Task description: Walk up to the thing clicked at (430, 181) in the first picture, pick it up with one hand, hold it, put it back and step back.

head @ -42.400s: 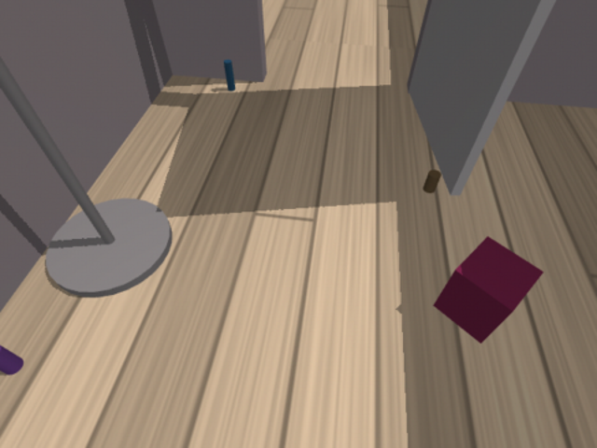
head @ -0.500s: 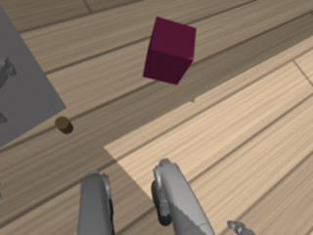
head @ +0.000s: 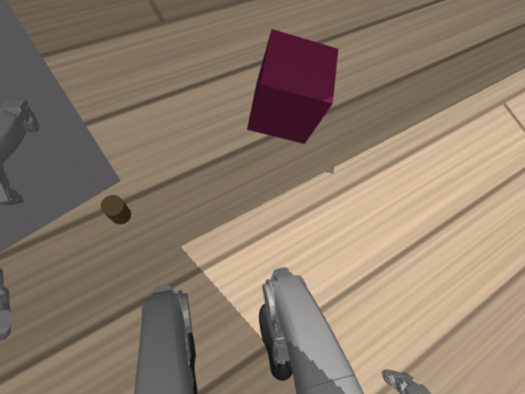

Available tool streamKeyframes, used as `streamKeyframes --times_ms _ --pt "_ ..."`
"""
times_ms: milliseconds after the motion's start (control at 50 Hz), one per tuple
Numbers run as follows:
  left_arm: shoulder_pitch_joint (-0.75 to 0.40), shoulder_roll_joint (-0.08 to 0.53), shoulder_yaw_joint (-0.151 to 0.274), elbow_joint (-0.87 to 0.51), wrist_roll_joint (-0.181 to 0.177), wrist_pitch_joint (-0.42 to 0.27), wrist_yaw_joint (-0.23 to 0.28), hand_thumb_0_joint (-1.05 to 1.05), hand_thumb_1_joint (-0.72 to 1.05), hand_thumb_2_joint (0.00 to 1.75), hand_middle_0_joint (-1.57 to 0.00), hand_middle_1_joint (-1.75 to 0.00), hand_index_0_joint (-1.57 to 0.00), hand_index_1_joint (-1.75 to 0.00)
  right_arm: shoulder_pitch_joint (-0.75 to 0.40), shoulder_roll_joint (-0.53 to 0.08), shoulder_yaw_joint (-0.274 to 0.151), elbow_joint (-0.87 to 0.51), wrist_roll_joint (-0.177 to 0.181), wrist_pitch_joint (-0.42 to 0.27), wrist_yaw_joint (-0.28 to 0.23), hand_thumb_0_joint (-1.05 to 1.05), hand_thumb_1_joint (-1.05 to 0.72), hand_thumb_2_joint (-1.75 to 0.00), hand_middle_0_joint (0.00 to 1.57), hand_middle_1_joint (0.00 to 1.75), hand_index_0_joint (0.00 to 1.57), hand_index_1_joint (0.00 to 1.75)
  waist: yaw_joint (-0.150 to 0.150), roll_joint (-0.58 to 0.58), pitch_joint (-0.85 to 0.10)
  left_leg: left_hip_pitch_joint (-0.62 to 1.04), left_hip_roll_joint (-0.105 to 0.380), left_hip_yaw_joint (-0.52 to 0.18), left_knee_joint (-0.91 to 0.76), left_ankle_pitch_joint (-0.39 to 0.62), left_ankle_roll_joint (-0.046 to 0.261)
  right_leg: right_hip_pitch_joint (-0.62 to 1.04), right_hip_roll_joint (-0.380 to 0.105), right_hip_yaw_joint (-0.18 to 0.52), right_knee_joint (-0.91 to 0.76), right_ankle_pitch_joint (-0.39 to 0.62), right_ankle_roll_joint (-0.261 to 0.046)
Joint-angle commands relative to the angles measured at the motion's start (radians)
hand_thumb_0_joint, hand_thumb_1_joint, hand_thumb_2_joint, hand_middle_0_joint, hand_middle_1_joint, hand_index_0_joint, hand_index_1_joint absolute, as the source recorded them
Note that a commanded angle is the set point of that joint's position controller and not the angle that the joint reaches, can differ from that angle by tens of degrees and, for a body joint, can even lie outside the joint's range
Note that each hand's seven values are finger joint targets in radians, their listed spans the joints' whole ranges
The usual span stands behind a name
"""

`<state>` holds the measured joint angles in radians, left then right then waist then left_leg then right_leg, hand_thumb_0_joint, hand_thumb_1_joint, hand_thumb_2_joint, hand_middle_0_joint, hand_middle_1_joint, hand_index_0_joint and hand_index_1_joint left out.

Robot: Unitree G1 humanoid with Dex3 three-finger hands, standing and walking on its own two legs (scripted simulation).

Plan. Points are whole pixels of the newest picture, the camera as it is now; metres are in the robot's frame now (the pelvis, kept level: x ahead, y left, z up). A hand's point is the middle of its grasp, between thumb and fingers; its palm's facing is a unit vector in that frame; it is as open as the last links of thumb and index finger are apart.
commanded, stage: go down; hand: left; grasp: from above
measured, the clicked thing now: (116, 210) +0.52 +0.26 -0.51
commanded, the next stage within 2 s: approach in 0.10 s
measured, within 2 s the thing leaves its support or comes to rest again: neither
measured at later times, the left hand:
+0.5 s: hand (5, 169) +0.47 +0.32 -0.09, palm faces -0.44 -0.01 -0.90, open 13.9 cm
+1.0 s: hand (94, 221) +0.44 +0.27 -0.33, palm faces -0.35 -0.06 -0.94, open 14.1 cm
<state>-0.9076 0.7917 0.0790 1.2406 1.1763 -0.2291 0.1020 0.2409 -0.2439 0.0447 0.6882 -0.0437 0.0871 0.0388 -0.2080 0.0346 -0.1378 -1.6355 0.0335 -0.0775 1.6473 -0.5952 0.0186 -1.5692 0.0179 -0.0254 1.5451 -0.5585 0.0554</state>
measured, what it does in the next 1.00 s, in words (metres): lowers itself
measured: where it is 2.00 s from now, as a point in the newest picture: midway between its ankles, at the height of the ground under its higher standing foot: (232, 366)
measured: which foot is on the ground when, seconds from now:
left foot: down 0.00-1.00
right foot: down 0.00-1.00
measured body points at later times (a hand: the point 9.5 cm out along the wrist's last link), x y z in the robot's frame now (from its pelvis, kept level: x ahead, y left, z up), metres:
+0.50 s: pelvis +0.00 +0.00 -0.01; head +0.19 +0.05 +0.39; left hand +0.49 +0.32 -0.04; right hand +0.02 -0.27 -0.12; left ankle +0.06 +0.11 -0.53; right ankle +0.08 -0.15 -0.53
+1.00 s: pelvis -0.04 -0.02 -0.18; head +0.19 +0.05 +0.20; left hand +0.46 +0.27 -0.28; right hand +0.01 -0.30 -0.28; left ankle +0.06 +0.11 -0.53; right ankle +0.08 -0.15 -0.53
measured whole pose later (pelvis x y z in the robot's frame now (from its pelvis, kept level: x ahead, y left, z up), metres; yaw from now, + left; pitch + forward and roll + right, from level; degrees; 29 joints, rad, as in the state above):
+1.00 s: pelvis -0.04 -0.02 -0.18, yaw +0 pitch +34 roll -7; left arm -0.96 0.79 0.02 1.42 1.20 -0.26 0.43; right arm 0.11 -0.27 0.13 0.74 -0.06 0.05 0.01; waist -0.29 -0.02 -0.08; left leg -2.21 -0.04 -0.11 2.21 -0.60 -0.02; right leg -2.14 0.03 -0.02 2.15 -0.61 0.05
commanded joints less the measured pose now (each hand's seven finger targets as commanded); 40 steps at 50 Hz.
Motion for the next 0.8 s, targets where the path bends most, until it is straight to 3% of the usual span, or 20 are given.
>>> streamKeyframes --times_ms 0,60,140,180,200,300,340,360,380,440,540,600,660,680,740,780 --pt "-0.423 0.378 0.083 -0.217 -0.02 0.024 0.066 0.0 -0.44 1.01 -0.16 -1.09 -0.16 -1.08 0.199 -0.228 -0.071 -0.029 0.0 -0.003 -0.015 0.0 -0.92 -0.91 0.2 0.3 0.2 0.3 0.011 0.256 -0.632 0.591 -0.004 -0.017 -0.236 0.224 -0.001 0.205 0.02 -0.047 -0.172 0.151 -0.089" --pt "-0.445 0.375 0.077 -0.243 -0.03 0.033 0.061 0.0 -0.43 1.01 -0.17 -1.09 -0.18 -1.08 0.203 -0.221 -0.071 -0.029 -0.001 -0.003 -0.017 0.0 -0.92 -0.91 0.2 0.3 0.2 0.3 0.009 0.262 -0.667 0.605 -0.006 -0.001 -0.22 0.251 0.006 0.233 0.022 -0.042 -0.183 0.179 -0.086" --pt "-0.446 0.383 0.08 -0.242 -0.035 0.039 0.055 0.0 -0.46 0.98 -0.16 -1.05 -0.16 -1.05 0.198 -0.221 -0.066 -0.029 0.002 -0.001 -0.021 0.0 -0.92 -0.91 0.2 0.3 0.2 0.3 0.01 0.283 -0.631 0.61 -0.003 -0.015 -0.244 0.225 -0.002 0.214 0.021 -0.044 -0.18 0.158 -0.09" --pt "-0.435 0.381 0.077 -0.232 -0.029 0.039 0.048 0.0 -0.56 1.05 -0.15 -0.98 -0.1 -1.03 0.202 -0.221 -0.064 -0.021 0.002 0.0 -0.022 0.0 -0.94 -0.92 0.2 0.3 0.2 0.3 0.01 0.284 -0.629 0.619 -0.001 -0.021 -0.242 0.25 -0.003 0.203 0.02 -0.044 -0.179 0.167 -0.089" --pt "-0.44 0.387 0.077 -0.246 -0.029 0.037 0.046 0.0 -0.53 0.97 -0.13 -0.98 -0.12 -0.99 0.198 -0.221 -0.065 -0.025 0.003 -0.001 -0.023 0.0 -0.91 -0.91 0.2 0.3 0.2 0.3 0.01 0.289 -0.638 0.626 -0.001 -0.018 -0.244 0.251 -0.003 0.214 0.021 -0.046 -0.178 0.172 -0.091" --pt "-0.425 0.329 0.042 -0.172 -0.018 0.025 0.037 0.0 -0.56 0.97 -0.11 -1.01 -0.1 -1.02 0.198 -0.222 -0.06 -0.009 0.0 -0.005 -0.023 0.0 -0.91 -0.91 0.2 0.3 0.2 0.3 -0.008 0.274 -0.563 0.603 0.008 -0.038 -0.246 0.251 -0.008 0.141 0.02 -0.054 -0.164 0.155 -0.093" --pt "-0.415 0.308 0.027 -0.106 -0.012 0.012 0.042 0.0 -0.54 0.95 -0.12 -1.01 -0.11 -1.02 0.188 -0.218 -0.054 -0.007 -0.003 -0.011 -0.023 0.0 -0.91 -0.91 0.2 0.3 0.2 0.3 -0.026 0.239 -0.501 0.518 0.006 -0.029 -0.217 0.206 -0.002 0.115 0.02 -0.052 -0.15 0.136 -0.092" --pt "-0.399 0.267 0.0 -0.078 -0.007 0.005 0.047 0.0 -0.53 0.95 -0.15 -0.98 -0.13 -0.99 0.187 -0.209 -0.046 -0.012 -0.003 -0.015 -0.021 0.0 -0.92 -0.91 0.2 0.3 0.2 0.3 -0.041 0.225 -0.469 0.46 -0.001 -0.014 -0.193 0.184 0.005 0.11 0.023 -0.052 -0.142 0.128 -0.092" --pt "-0.391 0.277 0.003 -0.041 0.001 0.0 0.055 0.0 -0.53 0.95 -0.13 -0.99 -0.12 -1.01 0.185 -0.214 -0.048 -0.008 -0.004 -0.019 -0.02 0.0 -0.91 -0.91 0.2 0.3 0.2 0.3 -0.038 0.193 -0.449 0.412 -0.004 -0.006 -0.168 0.162 0.01 0.098 0.023 -0.05 -0.132 0.118 -0.092" --pt "-0.394 0.212 -0.043 0.071 0.016 -0.018 0.089 0.0 -0.52 0.94 -0.09 -1.06 -0.1 -1.05 0.169 -0.213 -0.044 -0.01 -0.011 -0.031 -0.011 0.0 -0.91 -0.9 0.2 0.3 0.2 0.3 -0.07 0.118 -0.383 0.262 -0.009 0.004 -0.096 0.119 0.022 0.036 0.027 -0.054 -0.079 0.103 -0.092" --pt "-0.394 0.165 -0.108 0.207 0.027 -0.031 0.118 0.0 -0.44 0.86 -0.07 -1.17 -0.12 -1.12 0.142 -0.225 -0.041 -0.012 -0.012 -0.038 -0.003 0.0 -0.91 -0.9 0.2 0.3 0.2 0.3 -0.083 0.041 -0.317 0.034 -0.026 0.025 -0.013 -0.001 0.039 0.001 0.029 -0.039 -0.023 0.015 -0.088" --pt "-0.407 0.16 -0.127 0.213 0.014 -0.019 0.108 0.0 -0.44 0.85 -0.07 -1.21 -0.13 -1.15 0.125 -0.236 -0.037 -0.018 -0.005 -0.038 -0.014 0.0 -0.92 -0.91 0.2 0.3 0.2 0.3 -0.084 0.022 -0.326 -0.013 -0.033 0.014 0.005 -0.106 0.04 -0.039 0.03 -0.03 -0.007 -0.126 -0.088" --pt "-0.378 0.158 -0.156 0.187 -0.038 0.013 0.079 0.0 -0.44 0.85 -0.06 -1.23 -0.13 -1.17 0.083 -0.249 -0.02 -0.025 0.016 -0.03 -0.04 0.0 -0.93 -0.91 0.2 0.3 0.2 0.3 -0.077 0.025 -0.367 -0.014 -0.041 0.006 0.003 -0.186 0.039 -0.02 0.033 -0.027 0.006 -0.219 -0.086" --pt "-0.377 0.163 -0.163 0.173 -0.056 0.017 0.072 0.0 -0.52 0.93 -0.07 -1.15 -0.06 -1.09 0.071 -0.252 -0.014 -0.029 0.02 -0.026 -0.048 0.0 -0.91 -0.9 0.2 0.3 0.2 0.3 -0.072 0.043 -0.377 -0.033 -0.045 0.009 0.009 -0.206 0.037 -0.019 0.035 -0.027 0.022 -0.247 -0.088" --pt "-0.378 0.183 -0.166 0.126 -0.116 -0.009 0.07 0.0 -0.6 1.04 -0.06 -1.09 -0.06 -1.09 0.046 -0.254 0.021 -0.035 0.032 -0.036 -0.064 0.0 -0.91 -0.9 0.2 0.3 0.2 0.3 -0.088 0.034 -0.429 -0.11 -0.053 0.005 0.099 -0.239 0.039 -0.075 0.031 -0.033 0.104 -0.271 -0.082" --pt "-0.41 0.23 -0.145 0.12 -0.112 -0.052 0.111 0.0 -0.59 1.03 -0.06 -1.09 -0.07 -1.09 0.029 -0.25 0.041 -0.023 0.025 -0.05 -0.062 0.0 -0.91 -0.9 0.2 0.3 0.2 0.3 -0.099 0.059 -0.473 -0.153 -0.061 0.015 0.187 -0.212 0.037 -0.129 0.021 -0.034 0.179 -0.226 -0.081"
